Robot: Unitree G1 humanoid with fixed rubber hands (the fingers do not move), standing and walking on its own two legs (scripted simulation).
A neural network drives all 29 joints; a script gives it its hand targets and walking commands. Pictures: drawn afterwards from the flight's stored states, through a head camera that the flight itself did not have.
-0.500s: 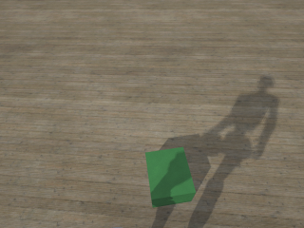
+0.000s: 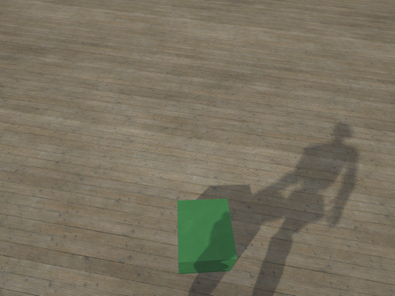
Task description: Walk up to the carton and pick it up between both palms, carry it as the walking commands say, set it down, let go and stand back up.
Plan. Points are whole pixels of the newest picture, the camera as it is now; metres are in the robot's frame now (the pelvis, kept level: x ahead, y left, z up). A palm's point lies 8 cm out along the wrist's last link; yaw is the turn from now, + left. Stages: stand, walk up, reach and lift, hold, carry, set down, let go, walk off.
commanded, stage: walk up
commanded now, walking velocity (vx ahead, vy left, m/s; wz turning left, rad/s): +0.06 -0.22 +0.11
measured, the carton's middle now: (203, 235) +0.50 -0.05 -0.67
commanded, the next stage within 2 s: none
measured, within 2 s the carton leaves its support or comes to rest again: neither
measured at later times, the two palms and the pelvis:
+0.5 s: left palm out of the picture -0.01 +0.18 -0.13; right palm out of the picture +0.15 -0.30 -0.13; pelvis +0.03 -0.06 +0.00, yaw +5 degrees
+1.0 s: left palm out of the picture +0.01 +0.10 -0.10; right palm out of the picture +0.08 -0.36 -0.14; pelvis +0.02 -0.13 +0.02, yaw +4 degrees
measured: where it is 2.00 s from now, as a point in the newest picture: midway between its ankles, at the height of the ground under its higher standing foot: outside the picture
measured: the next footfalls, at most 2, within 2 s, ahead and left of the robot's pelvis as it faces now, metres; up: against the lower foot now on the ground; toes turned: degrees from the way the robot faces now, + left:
right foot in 0.08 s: +0.06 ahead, -0.15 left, +0.00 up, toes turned -7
left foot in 0.50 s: +0.07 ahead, +0.08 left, +0.00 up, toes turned +10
